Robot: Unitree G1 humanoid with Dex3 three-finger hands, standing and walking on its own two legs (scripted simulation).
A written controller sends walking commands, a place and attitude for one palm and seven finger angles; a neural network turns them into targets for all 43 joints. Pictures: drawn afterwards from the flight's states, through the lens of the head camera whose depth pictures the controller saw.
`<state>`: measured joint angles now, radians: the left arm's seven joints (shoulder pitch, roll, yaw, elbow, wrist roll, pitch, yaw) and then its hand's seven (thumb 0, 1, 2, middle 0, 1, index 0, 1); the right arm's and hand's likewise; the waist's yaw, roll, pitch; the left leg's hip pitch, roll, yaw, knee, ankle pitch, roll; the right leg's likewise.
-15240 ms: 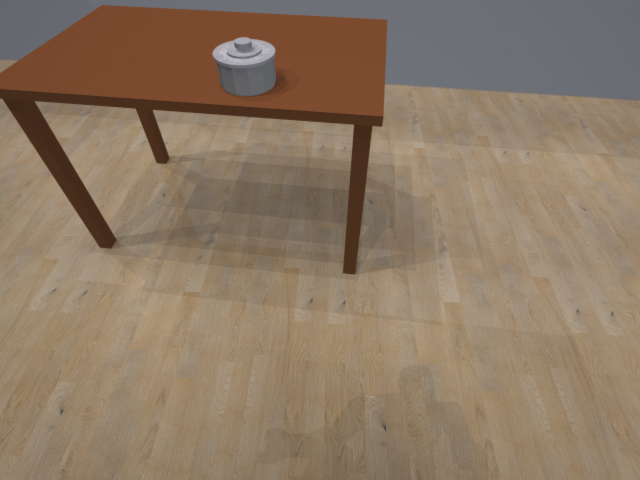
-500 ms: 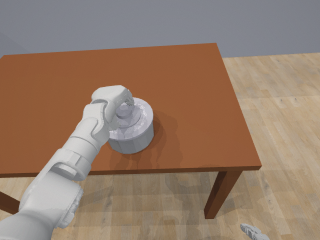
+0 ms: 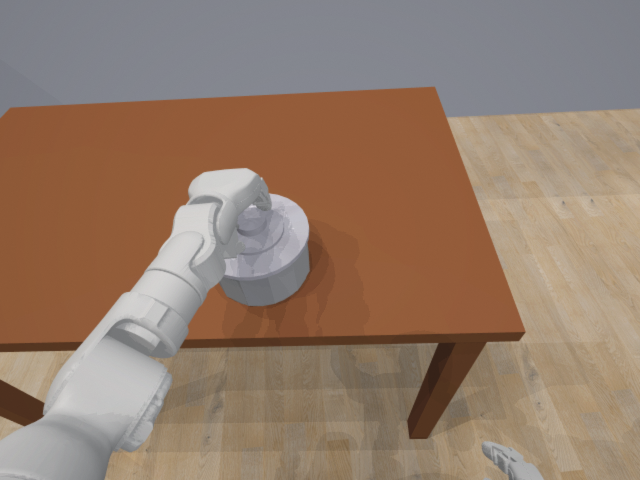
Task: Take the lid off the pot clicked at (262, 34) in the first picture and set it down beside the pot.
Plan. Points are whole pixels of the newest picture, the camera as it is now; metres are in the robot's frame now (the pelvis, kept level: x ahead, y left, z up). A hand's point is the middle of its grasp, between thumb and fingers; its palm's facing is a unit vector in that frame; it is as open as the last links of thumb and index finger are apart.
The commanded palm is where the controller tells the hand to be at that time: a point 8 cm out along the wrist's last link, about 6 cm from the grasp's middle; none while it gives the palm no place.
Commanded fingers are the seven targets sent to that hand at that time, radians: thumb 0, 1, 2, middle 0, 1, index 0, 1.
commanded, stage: lower the open fingers around the knob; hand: left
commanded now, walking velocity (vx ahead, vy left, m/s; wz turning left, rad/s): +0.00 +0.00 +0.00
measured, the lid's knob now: (250, 221) +0.46 +0.11 +0.06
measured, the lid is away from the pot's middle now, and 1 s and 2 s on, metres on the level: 0.00 0.00 0.00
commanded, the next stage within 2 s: close the fingers and squeeze the knob in 0.40 s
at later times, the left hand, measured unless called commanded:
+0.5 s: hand (237, 230) +0.42 +0.12 +0.08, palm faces -0.31 -0.04 -0.95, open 10.2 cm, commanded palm +0.41 +0.11 +0.14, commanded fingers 0.00 -0.18 1.17 -0.67 -0.39 -0.67 -0.39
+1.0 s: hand (239, 225) +0.43 +0.12 +0.08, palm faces -0.33 -0.07 -0.94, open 9.4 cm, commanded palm +0.42 +0.12 +0.14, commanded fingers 0.00 0.10 1.06 -0.65 -0.88 -0.65 -0.88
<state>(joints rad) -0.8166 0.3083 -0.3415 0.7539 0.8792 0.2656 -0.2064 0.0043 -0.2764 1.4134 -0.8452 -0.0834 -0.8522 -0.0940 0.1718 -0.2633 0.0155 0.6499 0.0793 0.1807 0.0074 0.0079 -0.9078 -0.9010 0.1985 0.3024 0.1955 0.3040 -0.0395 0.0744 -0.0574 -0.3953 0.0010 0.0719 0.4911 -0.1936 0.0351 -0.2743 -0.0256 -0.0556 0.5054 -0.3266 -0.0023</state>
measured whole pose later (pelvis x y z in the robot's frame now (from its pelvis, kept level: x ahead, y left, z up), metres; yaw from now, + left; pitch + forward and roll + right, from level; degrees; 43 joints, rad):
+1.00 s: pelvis +0.00 +0.00 +0.00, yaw +0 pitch +6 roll +0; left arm -0.84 0.30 -0.36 0.78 0.87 0.27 -0.22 0.01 -0.06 1.12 -0.59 -0.72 -0.61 -0.74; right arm 0.19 -0.26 0.02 0.67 0.08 0.18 0.01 0.01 -0.91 -0.90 0.20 0.30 0.20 0.30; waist -0.04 0.07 -0.06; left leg -0.40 0.00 0.07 0.50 -0.20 0.03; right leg -0.28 -0.03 -0.06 0.51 -0.33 0.00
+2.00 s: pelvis +0.00 +0.00 +0.00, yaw +0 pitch +5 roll +0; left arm -0.80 0.31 -0.38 0.70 0.86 0.30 -0.22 0.02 0.09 1.10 -0.59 -0.83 -0.65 -0.81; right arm 0.17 -0.26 0.01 0.66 0.08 0.17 0.01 0.01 -0.91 -0.90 0.20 0.30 0.20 0.30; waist -0.04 0.08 -0.05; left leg -0.38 0.00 0.07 0.49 -0.20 0.03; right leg -0.26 -0.03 -0.06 0.50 -0.33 0.00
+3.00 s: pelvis +0.00 +0.00 +0.00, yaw +1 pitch +3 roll +0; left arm -0.93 0.34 -0.36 0.64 0.85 0.35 -0.34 0.10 0.17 1.12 -0.77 -0.91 -0.63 -0.79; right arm 0.16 -0.27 0.03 0.69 0.07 0.12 0.00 0.01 -0.91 -0.90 0.20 0.30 0.20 0.30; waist -0.03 0.09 -0.04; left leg -0.32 -0.01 0.06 0.44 -0.17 0.03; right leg -0.21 -0.03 -0.06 0.48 -0.31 -0.01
